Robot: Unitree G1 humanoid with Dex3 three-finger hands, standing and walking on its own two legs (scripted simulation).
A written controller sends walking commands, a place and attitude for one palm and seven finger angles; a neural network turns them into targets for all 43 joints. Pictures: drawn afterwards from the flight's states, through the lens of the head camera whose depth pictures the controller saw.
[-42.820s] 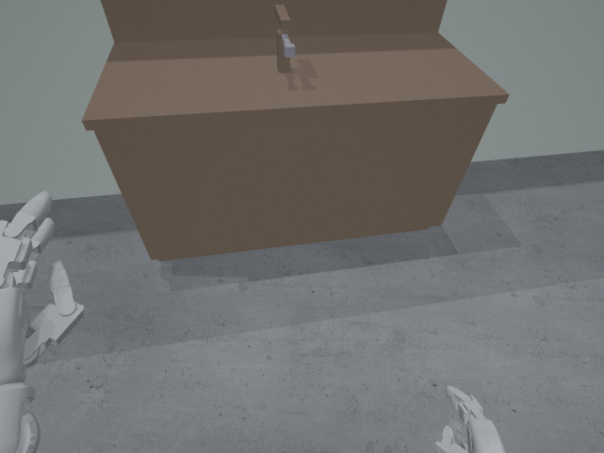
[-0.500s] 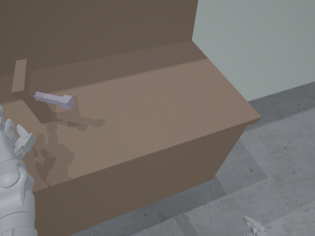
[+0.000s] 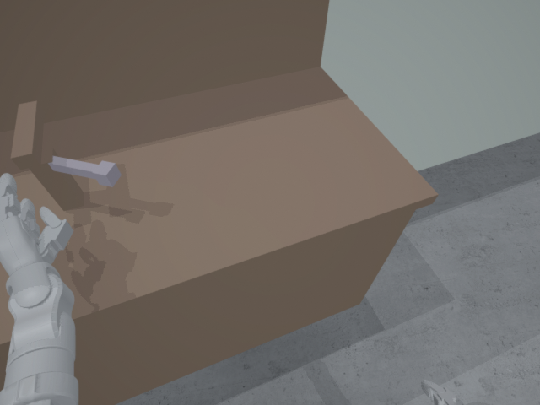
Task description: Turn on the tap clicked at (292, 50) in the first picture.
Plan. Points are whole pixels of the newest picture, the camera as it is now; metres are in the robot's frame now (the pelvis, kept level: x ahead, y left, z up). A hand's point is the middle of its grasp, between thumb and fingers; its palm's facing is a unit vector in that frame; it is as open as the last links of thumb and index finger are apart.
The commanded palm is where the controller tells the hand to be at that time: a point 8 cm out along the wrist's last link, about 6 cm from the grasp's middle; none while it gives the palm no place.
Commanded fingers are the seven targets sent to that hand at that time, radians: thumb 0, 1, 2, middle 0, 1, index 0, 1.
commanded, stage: push the lever round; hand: left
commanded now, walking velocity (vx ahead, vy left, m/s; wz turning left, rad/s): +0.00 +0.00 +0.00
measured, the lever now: (107, 173) +0.44 +0.29 +0.08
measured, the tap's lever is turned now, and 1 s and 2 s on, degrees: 55 55 65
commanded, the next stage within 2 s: none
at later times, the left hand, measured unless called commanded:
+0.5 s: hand (91, 217) +0.36 +0.28 +0.08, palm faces +0.70 -0.71 -0.05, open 7.8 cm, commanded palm +0.31 +0.31 +0.08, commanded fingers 0.00 0.90 0.90 -0.15 -0.15 -0.15 -0.15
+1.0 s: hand (110, 206) +0.38 +0.26 +0.08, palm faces +0.77 -0.63 -0.05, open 7.8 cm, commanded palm +0.33 +0.28 +0.08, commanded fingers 0.00 0.90 0.90 -0.15 -0.15 -0.15 -0.15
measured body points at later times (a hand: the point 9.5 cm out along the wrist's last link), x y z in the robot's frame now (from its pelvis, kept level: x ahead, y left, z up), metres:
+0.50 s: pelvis +0.00 +0.01 +0.00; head +0.03 +0.00 +0.45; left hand +0.32 +0.32 +0.08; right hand +0.14 -0.24 -0.11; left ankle +0.01 +0.12 -0.71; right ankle +0.01 -0.09 -0.71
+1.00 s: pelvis +0.00 +0.00 +0.00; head +0.03 +0.00 +0.45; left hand +0.33 +0.29 +0.08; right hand +0.12 -0.25 -0.12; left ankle +0.01 +0.12 -0.71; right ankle +0.01 -0.09 -0.71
